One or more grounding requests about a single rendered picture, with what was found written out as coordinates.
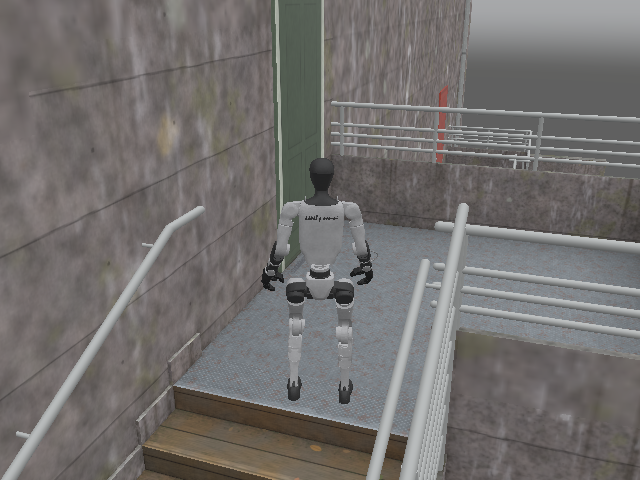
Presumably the robot right forearm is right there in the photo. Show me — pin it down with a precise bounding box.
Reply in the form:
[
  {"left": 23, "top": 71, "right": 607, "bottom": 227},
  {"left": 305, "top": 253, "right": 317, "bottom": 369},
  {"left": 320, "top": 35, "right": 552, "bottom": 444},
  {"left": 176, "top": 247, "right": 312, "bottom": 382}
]
[{"left": 357, "top": 240, "right": 372, "bottom": 272}]

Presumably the left robot hand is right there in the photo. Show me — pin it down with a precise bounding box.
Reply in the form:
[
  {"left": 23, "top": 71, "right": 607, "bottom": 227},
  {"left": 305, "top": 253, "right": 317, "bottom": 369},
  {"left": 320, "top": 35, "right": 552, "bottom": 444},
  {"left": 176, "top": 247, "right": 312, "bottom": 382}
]
[{"left": 261, "top": 268, "right": 284, "bottom": 291}]

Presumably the right robot thigh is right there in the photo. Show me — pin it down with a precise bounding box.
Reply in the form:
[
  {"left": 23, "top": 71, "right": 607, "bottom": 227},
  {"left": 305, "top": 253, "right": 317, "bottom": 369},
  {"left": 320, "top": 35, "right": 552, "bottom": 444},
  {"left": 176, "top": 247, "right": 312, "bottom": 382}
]
[{"left": 334, "top": 278, "right": 354, "bottom": 344}]

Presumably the robot left forearm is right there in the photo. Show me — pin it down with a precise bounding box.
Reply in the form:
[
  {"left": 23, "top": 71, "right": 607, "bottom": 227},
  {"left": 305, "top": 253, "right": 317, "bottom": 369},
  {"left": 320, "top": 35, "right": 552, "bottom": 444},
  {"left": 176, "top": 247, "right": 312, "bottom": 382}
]
[{"left": 265, "top": 241, "right": 284, "bottom": 276}]

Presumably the left robot upper arm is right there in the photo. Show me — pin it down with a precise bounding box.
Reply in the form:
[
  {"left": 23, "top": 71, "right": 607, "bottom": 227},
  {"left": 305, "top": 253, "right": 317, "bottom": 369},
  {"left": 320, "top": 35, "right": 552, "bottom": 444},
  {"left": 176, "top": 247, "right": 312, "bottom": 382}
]
[{"left": 274, "top": 201, "right": 301, "bottom": 256}]

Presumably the robot left shin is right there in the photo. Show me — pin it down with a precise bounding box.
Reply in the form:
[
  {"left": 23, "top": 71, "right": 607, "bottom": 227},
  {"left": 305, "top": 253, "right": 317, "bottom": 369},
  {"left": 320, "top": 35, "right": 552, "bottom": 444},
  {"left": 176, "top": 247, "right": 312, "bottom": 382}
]
[{"left": 288, "top": 318, "right": 302, "bottom": 387}]

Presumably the right robot hand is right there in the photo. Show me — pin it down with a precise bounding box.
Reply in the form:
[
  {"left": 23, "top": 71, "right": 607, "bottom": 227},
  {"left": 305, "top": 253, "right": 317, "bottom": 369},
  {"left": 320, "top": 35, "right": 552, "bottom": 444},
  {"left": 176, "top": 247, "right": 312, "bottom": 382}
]
[{"left": 350, "top": 267, "right": 373, "bottom": 285}]

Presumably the right robot upper arm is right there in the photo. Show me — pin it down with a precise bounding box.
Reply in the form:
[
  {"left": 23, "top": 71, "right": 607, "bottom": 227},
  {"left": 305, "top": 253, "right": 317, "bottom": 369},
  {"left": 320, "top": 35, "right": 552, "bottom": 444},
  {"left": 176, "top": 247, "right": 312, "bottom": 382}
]
[{"left": 342, "top": 201, "right": 368, "bottom": 256}]

